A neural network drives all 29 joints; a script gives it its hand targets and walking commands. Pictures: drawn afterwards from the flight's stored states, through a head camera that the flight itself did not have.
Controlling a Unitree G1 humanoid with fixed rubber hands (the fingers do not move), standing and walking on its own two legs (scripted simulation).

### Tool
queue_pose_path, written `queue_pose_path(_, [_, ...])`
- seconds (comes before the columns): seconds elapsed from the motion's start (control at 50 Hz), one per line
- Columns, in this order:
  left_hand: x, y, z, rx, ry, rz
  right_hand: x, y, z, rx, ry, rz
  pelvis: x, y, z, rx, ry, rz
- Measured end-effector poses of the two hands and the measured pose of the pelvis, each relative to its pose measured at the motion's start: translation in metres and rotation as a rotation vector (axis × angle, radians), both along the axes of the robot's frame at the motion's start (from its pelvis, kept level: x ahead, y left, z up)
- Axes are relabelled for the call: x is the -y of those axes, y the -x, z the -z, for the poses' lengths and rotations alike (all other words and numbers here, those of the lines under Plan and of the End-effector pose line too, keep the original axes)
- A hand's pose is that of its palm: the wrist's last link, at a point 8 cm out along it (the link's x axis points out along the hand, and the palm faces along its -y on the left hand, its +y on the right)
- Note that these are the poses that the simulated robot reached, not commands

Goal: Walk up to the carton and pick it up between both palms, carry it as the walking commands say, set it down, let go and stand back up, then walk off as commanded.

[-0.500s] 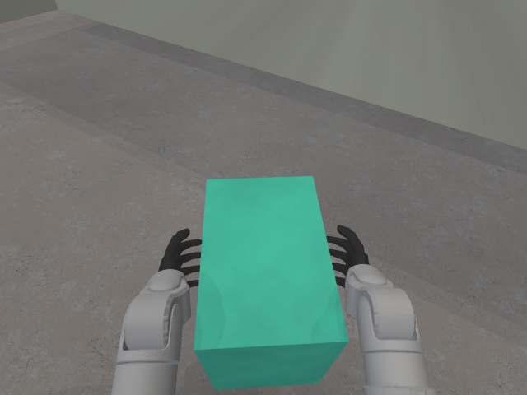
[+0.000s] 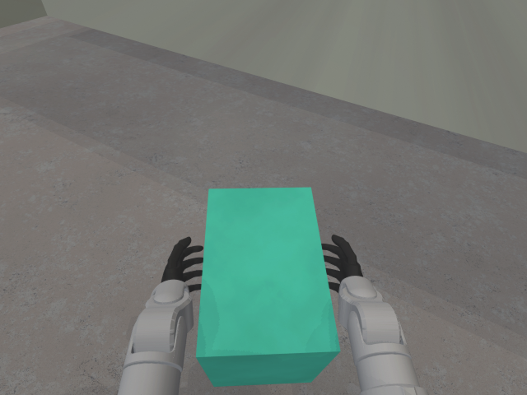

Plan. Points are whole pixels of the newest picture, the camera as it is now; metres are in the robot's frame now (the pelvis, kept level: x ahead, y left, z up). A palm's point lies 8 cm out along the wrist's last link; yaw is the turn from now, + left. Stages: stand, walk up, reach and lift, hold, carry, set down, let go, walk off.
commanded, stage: carry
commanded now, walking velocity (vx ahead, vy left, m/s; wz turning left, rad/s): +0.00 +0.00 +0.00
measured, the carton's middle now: (261, 288) +0.32 -0.01 -0.05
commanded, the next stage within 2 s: none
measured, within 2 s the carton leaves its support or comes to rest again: neither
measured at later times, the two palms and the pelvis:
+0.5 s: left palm (196, 258) +0.34 +0.10 +0.03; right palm (358, 260) +0.33 -0.17 +0.03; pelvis +0.05 -0.02 +0.01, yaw -1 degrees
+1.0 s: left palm (184, 258) +0.31 +0.11 +0.08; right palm (365, 255) +0.31 -0.16 +0.08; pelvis +0.03 -0.02 +0.00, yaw +2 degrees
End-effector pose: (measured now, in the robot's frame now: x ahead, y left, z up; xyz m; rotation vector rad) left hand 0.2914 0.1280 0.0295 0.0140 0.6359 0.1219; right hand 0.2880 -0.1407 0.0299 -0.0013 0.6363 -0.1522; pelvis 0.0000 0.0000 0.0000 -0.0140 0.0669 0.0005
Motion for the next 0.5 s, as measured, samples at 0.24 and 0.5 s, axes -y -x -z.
queue_pose_path(0.24, [0.015,-0.029,0.005,0.008,-0.001,0.015,0.015,-0.024,0.006,0.007,0.004,0.013,0.012,-0.027,-0.004,-0.018,-0.011,0.006])
queue_pose_path(0.5, [0.027,-0.052,0.002,0.024,0.006,0.018,0.027,-0.044,0.005,0.022,0.006,0.018,0.023,-0.047,-0.005,-0.026,-0.017,0.015])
